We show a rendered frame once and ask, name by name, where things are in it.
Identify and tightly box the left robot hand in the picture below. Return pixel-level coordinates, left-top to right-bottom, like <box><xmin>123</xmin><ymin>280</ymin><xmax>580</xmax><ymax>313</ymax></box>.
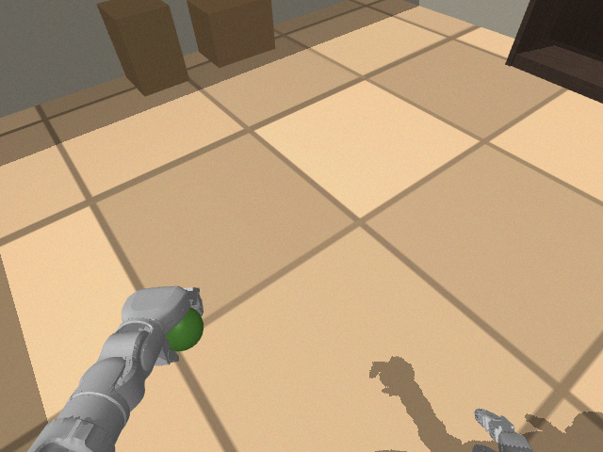
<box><xmin>122</xmin><ymin>286</ymin><xmax>204</xmax><ymax>366</ymax></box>

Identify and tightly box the right robot hand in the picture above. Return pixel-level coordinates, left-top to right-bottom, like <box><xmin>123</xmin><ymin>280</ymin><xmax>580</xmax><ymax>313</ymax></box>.
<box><xmin>472</xmin><ymin>409</ymin><xmax>533</xmax><ymax>452</ymax></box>

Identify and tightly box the left robot arm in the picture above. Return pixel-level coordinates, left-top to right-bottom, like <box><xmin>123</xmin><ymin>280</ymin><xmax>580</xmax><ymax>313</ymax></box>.
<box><xmin>27</xmin><ymin>317</ymin><xmax>165</xmax><ymax>452</ymax></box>

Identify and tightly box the bookshelf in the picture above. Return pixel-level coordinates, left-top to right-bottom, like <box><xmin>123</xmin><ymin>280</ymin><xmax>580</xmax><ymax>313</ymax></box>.
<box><xmin>505</xmin><ymin>0</ymin><xmax>603</xmax><ymax>104</ymax></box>

